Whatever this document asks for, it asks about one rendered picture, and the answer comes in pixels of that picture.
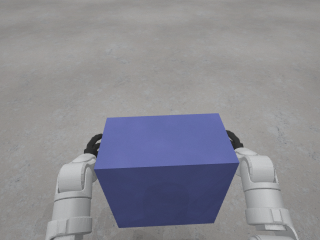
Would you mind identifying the robot left hand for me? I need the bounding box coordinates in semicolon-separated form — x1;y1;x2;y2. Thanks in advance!
84;133;103;158

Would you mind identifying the right robot forearm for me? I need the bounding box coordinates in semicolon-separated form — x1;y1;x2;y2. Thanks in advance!
234;147;299;240

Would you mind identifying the carton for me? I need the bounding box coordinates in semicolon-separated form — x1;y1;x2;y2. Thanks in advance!
94;113;240;228

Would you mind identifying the robot right hand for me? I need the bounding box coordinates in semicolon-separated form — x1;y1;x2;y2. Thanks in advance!
226;130;244;150

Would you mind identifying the left robot forearm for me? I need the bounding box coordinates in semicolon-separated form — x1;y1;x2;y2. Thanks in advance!
45;153;98;240

